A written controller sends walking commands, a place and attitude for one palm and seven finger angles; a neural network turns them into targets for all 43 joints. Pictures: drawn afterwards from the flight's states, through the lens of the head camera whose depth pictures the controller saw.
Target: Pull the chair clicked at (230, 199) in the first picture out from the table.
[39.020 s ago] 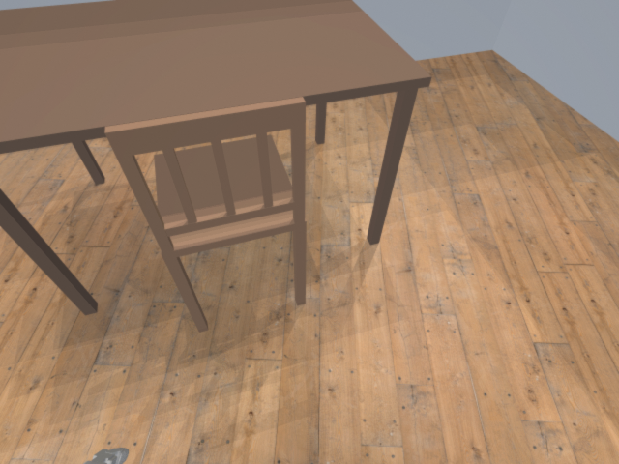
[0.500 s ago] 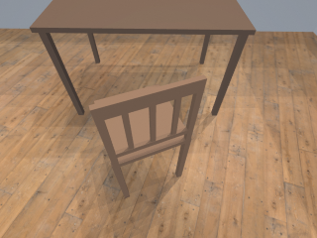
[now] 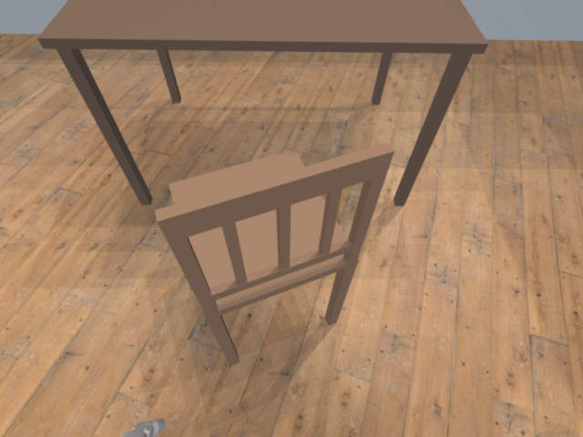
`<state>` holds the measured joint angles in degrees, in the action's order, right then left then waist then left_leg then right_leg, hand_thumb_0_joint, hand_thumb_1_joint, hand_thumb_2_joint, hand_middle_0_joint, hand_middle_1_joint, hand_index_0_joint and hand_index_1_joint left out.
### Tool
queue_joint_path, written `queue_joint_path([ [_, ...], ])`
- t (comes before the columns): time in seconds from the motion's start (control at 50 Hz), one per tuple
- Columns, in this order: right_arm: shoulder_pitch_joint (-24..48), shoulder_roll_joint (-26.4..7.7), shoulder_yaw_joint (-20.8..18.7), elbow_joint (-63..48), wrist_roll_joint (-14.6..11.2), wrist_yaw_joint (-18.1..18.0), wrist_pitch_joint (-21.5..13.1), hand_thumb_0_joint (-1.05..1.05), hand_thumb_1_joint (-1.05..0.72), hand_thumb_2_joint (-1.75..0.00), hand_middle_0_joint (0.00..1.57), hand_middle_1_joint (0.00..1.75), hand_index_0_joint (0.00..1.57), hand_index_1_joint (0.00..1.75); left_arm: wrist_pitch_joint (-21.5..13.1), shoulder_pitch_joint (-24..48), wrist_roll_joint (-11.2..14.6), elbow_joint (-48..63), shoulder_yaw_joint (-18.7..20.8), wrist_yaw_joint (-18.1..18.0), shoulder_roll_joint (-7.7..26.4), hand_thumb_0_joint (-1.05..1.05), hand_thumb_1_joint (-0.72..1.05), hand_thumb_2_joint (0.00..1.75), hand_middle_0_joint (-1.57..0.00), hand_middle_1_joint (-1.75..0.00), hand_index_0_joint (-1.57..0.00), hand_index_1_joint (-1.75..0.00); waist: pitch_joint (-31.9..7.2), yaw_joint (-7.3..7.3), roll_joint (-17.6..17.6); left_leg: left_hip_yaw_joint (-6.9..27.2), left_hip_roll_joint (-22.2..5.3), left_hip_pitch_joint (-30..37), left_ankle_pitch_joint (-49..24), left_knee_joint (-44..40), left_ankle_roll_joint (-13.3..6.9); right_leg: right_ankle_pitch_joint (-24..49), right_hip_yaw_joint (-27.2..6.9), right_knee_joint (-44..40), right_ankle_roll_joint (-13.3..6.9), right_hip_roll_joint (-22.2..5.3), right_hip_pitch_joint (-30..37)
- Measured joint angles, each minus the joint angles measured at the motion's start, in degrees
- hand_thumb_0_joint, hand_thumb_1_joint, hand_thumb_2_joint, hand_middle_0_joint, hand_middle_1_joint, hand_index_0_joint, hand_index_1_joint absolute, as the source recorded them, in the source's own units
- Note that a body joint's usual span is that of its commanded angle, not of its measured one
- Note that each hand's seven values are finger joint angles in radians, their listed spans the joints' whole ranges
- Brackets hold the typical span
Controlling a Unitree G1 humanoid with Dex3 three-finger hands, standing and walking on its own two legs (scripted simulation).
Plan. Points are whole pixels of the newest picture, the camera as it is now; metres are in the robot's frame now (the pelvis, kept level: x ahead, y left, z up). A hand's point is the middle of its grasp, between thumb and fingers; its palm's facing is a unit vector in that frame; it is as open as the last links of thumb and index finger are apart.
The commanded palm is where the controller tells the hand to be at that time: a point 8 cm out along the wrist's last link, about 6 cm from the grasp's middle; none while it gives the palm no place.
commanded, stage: come to a stop and stand still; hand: left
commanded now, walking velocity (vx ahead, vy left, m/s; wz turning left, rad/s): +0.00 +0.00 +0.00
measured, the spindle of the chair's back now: (283, 238) +0.46 +0.03 -0.10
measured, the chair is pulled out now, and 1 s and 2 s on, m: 0.43 0.43 0.43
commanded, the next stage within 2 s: look again from close up in 0.42 s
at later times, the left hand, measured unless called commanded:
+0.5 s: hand out of the picture +0.02 +0.19 -0.16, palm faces +0.00 -0.97 -0.22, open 7.4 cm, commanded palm none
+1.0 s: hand out of the picture -0.02 +0.19 -0.17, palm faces +0.01 -0.98 -0.18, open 7.4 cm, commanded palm none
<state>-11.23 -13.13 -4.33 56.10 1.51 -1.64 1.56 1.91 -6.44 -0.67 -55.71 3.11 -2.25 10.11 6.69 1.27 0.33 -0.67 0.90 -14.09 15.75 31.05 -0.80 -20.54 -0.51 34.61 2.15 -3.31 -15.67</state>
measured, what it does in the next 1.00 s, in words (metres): stands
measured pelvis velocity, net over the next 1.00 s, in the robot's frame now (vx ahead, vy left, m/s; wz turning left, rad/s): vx -0.02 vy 0.02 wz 0.00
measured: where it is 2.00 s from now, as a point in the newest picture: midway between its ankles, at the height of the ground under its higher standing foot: outside the picture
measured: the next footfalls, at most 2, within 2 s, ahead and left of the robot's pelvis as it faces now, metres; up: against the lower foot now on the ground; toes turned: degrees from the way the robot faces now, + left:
none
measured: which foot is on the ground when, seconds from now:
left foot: down 0.00-1.00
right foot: down 0.00-1.00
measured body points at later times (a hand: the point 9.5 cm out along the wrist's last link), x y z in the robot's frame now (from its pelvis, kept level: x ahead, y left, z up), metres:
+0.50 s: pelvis -0.02 +0.01 +0.00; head -0.02 +0.00 +0.45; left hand +0.02 +0.24 -0.14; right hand +0.01 -0.23 -0.15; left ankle -0.01 +0.11 -0.73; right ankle -0.02 -0.12 -0.73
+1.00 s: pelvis -0.02 +0.02 +0.01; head +0.00 +0.03 +0.46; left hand -0.02 +0.24 -0.16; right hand +0.00 -0.21 -0.14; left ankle -0.01 +0.11 -0.73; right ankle -0.02 -0.12 -0.73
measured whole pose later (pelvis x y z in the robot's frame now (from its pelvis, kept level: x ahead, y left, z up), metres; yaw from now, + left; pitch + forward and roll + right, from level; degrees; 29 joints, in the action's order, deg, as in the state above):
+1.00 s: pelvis -0.02 +0.02 +0.01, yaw +0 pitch -1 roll +0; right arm -15.1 -9.5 0.9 62.1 0.3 -0.8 -1.1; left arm 0.0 -17.4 -0.6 -62.0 -1.3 -1.8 10.1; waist 1.9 -0.2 1.2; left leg -1.0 2.0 -13.1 14.2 28.0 -2.5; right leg -15.3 -2.3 27.1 1.8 -0.9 -11.1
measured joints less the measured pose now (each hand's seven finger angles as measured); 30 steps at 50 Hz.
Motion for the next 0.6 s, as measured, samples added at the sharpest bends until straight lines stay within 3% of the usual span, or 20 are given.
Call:
queue_joint_path([
  [0.04,0.22,0.24,0.47,0.04,0.38,-0.20,-0.22,0.00,-0.91,-0.90,0.20,0.30,0.20,0.30,0.80,-0.07,0.09,-0.57,-0.07,-0.16,0.82,0.01,0.90,0.90,-0.20,-0.30,-0.20,-0.30,-0.14,-0.33,0.77,-0.55,0.27,0.15,1.37,0.28,-0.75,-6.67,-1.09,6.99,-0.83,0.81,-1.88],
  [0.08,0.15,0.51,0.98,0.05,0.55,-0.55,-0.45,0.00,-0.91,-0.90,0.20,0.30,0.19,0.30,1.09,0.03,0.31,-1.20,-0.18,0.00,1.16,0.01,0.91,0.90,-0.20,-0.30,-0.20,-0.30,-0.02,-0.30,0.38,-0.15,0.23,0.59,0.81,-0.62,-1.04,-8.89,-1.01,10.86,-1.50,1.92,-2.36],
  [0.12,0.01,0.82,1.46,0.37,0.53,-0.66,-0.53,0.00,-0.91,-0.90,0.20,0.30,0.19,0.30,0.92,-0.07,0.47,-1.48,-0.39,0.31,1.24,0.01,0.91,0.90,-0.20,-0.30,-0.20,-0.30,0.07,-0.43,-0.32,0.41,0.23,1.00,-0.15,-1.57,-0.98,-7.63,-0.20,8.42,-1.88,2.51,-0.90],
  [0.18,-0.19,1.76,2.15,1.46,-0.08,-0.29,-0.25,0.00,-0.91,-0.90,0.20,0.30,0.20,0.30,-0.20,-1.49,0.45,-1.61,-0.83,0.62,1.82,0.01,0.91,0.90,-0.20,-0.30,-0.20,-0.30,-0.94,-1.10,0.24,0.01,1.28,0.59,-0.25,-1.16,-0.50,3.73,-1.18,-3.69,-2.29,2.19,3.43],
  [0.32,0.00,2.46,2.83,4.25,-0.53,0.71,-0.09,0.00,-0.91,-0.90,0.20,0.30,0.20,0.30,-1.37,-4.70,0.15,-5.83,-2.58,0.50,-0.15,0.01,0.91,0.90,-0.20,-0.30,-0.19,-0.30,-3.09,0.13,-2.94,0.25,0.04,2.10,-3.04,-5.81,-0.07,6.09,-1.24,-9.44,-1.69,3.41,5.30],
  [0.4,-3.04,2.14,3.50,1.99,-0.76,1.05,-1.52,0.01,-0.92,-0.90,0.20,0.30,0.20,0.30,-2.76,-7.60,0.24,-3.97,-3.42,-0.58,-0.60,0.01,0.90,0.90,-0.20,-0.30,-0.20,-0.30,-4.52,0.05,-2.36,0.05,-0.10,0.60,-1.29,-2.49,-0.26,4.97,-1.38,-6.62,-1.67,3.58,3.94],
  [0.6,-5.06,2.63,4.88,1.52,-0.68,1.40,-1.63,0.01,-0.91,-0.90,0.20,0.30,0.20,0.30,-1.79,-9.88,0.03,-2.12,-4.34,0.43,-0.22,0.01,0.91,0.90,-0.20,-0.30,-0.20,-0.30,-5.93,-0.48,-0.92,-0.22,0.58,-0.28,-0.84,-0.56,-1.09,4.20,-1.62,-4.39,-1.27,2.94,2.96],
])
